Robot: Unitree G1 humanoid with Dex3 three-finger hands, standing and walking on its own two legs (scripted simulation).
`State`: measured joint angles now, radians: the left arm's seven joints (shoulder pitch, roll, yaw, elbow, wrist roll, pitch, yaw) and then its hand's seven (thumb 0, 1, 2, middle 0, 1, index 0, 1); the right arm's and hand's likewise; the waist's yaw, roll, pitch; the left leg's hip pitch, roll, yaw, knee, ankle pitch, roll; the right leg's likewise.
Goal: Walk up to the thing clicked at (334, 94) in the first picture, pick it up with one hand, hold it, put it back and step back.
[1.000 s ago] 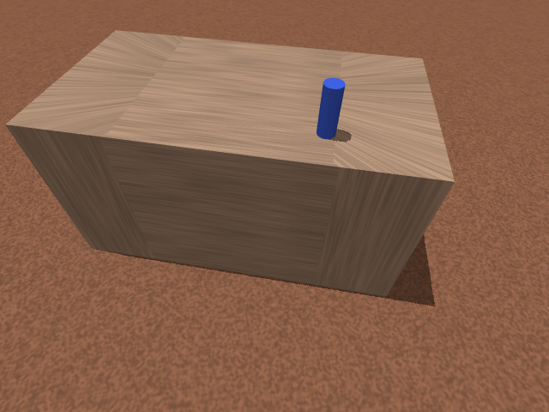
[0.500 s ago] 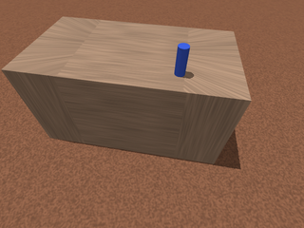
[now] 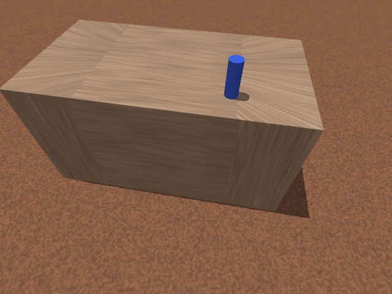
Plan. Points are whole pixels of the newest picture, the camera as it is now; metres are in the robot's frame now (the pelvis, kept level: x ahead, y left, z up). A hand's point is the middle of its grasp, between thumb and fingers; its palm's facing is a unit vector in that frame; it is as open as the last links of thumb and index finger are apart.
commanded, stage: stand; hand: right
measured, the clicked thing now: (233, 78) +0.85 -0.13 -0.05
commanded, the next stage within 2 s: walk up in 0.12 s
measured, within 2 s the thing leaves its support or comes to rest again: neither
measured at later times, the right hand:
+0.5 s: hand out of the picture +0.14 -0.23 -0.15, palm faces +0.03 +0.91 -0.41, open 7.4 cm
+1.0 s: hand (278, 247) +0.27 -0.21 -0.17, palm faces +0.07 +0.95 -0.31, open 7.4 cm
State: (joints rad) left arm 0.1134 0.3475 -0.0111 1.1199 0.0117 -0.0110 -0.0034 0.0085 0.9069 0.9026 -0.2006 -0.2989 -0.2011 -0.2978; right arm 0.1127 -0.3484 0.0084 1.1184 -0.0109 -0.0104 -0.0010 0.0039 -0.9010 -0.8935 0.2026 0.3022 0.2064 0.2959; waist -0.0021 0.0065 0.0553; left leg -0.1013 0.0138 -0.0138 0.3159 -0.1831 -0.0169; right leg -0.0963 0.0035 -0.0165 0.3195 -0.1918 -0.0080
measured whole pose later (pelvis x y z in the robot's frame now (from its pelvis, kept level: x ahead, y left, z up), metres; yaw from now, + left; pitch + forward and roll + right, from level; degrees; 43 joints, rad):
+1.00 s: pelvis +0.25 +0.06 -0.02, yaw -7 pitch -4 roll -1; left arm 0.28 0.38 0.03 0.81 0.01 -0.08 -0.03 0.01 0.90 0.90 -0.20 -0.30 -0.20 -0.30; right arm 0.31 -0.42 -0.06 0.83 -0.02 -0.01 0.06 0.01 -0.90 -0.89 0.20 0.30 0.21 0.30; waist -0.01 0.08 0.10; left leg -0.43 0.07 -0.01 1.02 -0.39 0.02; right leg -0.25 0.00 -0.02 0.55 -0.24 -0.03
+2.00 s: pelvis +0.39 +0.09 -0.01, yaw -11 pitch -3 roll +0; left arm 0.05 0.35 0.00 1.09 0.00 0.00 -0.02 0.01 0.91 0.90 -0.20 -0.30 -0.20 -0.30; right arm 0.08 -0.37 0.01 1.09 0.00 -0.03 0.00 0.00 -0.90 -0.89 0.20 0.30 0.21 0.30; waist -0.01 0.00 0.06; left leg -0.14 0.05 0.08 0.42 -0.23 -0.02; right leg -0.17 -0.02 -0.02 0.44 -0.22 0.00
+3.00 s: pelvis +0.39 +0.09 +0.00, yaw -10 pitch -2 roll +0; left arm 0.09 0.35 -0.01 1.14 0.01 -0.01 -0.01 0.01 0.91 0.90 -0.20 -0.30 -0.20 -0.30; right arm 0.09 -0.35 0.00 1.15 -0.02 -0.02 0.01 0.00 -0.90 -0.89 0.20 0.30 0.21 0.30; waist -0.01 0.00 0.05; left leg -0.09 0.04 0.08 0.30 -0.17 -0.02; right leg -0.12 -0.02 -0.03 0.31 -0.16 0.01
